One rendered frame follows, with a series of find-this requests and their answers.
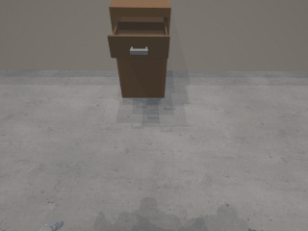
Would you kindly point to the robot left hand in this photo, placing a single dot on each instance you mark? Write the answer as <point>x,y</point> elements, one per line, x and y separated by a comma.
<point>53,225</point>

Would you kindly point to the drawer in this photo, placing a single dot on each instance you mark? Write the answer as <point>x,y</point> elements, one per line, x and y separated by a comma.
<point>139,35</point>

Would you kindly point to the handle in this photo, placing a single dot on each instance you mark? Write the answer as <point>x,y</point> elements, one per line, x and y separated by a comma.
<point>138,51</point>

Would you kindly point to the cabinet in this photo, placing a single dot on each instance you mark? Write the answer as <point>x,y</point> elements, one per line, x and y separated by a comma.
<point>141,77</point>

